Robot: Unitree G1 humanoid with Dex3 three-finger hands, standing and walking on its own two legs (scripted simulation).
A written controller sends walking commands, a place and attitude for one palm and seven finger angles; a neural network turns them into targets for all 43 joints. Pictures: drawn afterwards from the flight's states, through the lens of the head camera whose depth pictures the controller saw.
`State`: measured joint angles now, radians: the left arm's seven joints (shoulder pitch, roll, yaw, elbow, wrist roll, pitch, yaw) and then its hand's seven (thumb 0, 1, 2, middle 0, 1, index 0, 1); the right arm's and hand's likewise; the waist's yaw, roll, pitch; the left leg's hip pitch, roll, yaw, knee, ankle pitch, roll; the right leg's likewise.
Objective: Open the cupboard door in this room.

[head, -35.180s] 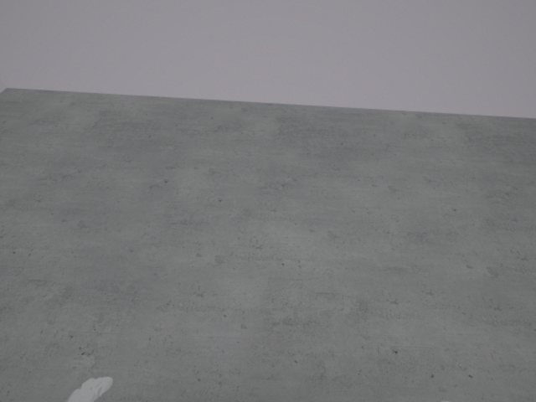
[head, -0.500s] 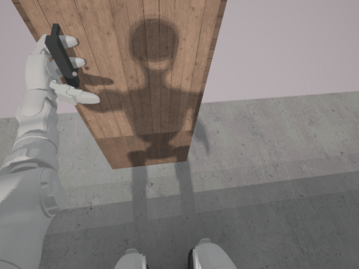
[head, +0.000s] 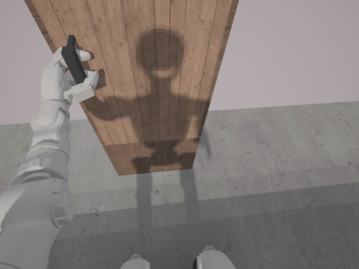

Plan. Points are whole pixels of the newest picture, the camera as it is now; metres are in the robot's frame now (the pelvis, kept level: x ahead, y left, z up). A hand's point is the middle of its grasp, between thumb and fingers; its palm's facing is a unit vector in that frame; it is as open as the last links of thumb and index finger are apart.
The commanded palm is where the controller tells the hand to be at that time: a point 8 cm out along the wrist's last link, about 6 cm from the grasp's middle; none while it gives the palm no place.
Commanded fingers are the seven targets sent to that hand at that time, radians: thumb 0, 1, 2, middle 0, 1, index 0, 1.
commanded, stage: close the thumb around the handle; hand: left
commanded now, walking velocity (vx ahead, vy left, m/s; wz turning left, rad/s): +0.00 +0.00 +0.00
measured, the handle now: (79, 67) +0.55 +0.20 +0.10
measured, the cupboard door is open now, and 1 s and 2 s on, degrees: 0 31 43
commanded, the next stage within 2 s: pull the door open along its arc in 0.16 s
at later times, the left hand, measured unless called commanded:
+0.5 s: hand (88, 88) +0.48 +0.17 +0.10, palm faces +0.04 -1.00 -0.01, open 5.7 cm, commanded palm +0.43 +0.21 +0.10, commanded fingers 0.00 0.90 0.90 -0.40 -1.35 -0.40 -1.35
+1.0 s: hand (124, 145) +0.34 +0.08 +0.11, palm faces +0.36 -0.93 +0.10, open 6.2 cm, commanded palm +0.28 +0.12 +0.10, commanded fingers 0.00 0.90 0.90 -0.40 -1.35 -0.40 -1.35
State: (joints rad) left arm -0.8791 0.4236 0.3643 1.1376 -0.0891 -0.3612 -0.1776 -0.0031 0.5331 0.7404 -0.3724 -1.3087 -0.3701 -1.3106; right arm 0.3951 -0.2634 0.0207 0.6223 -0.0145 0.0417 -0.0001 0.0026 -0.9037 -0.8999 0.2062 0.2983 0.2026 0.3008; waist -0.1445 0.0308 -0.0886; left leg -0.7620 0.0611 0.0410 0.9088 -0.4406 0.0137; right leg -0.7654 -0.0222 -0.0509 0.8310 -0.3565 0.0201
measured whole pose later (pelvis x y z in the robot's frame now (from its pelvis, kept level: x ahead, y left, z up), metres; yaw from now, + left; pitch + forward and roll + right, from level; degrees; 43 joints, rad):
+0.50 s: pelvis +0.00 -0.01 +0.00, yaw -1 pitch +16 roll -2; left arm -0.79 0.41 0.36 1.04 -0.12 -0.35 -0.18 0.01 0.75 0.80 -0.36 -1.35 -0.34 -1.35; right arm 0.41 -0.27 0.01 0.62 0.00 0.05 0.00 0.00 -0.90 -0.90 0.21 0.30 0.20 0.30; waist -0.14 0.03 -0.10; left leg -0.74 0.07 0.05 0.89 -0.43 0.00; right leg -0.75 -0.01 -0.04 0.82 -0.35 0.01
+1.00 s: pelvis +0.01 -0.02 +0.02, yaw +1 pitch +8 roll +0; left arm -0.05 -0.11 -0.08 0.13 -0.02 -0.16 0.43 0.03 0.68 0.75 -0.32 -1.33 -0.34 -1.30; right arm 0.19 -0.20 0.00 0.53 -0.04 0.00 0.05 0.01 -0.91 -0.90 0.20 0.30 0.20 0.30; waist 0.00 0.04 -0.09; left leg -0.49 0.04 0.04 0.77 -0.41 -0.01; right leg -0.52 -0.03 -0.06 0.75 -0.37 0.00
